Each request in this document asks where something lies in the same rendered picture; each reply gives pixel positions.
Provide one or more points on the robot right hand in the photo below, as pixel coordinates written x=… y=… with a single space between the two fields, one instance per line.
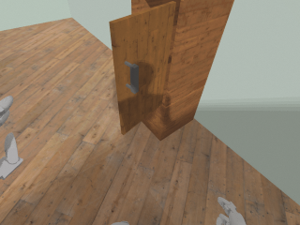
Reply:
x=234 y=218

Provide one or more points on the cupboard door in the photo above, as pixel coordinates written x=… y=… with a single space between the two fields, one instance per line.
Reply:
x=142 y=38

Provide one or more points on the robot left hand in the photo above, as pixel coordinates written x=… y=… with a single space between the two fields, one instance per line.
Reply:
x=11 y=161

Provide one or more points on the handle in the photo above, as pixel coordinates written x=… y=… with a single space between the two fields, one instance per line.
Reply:
x=134 y=77

